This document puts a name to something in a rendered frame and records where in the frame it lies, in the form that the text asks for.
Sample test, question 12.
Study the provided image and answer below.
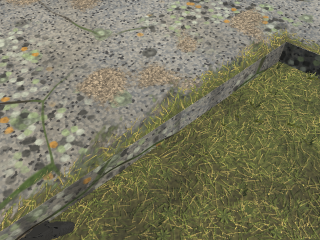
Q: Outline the robot left hand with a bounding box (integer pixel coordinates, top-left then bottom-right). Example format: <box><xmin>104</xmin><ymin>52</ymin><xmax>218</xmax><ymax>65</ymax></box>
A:
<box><xmin>19</xmin><ymin>221</ymin><xmax>75</xmax><ymax>240</ymax></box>

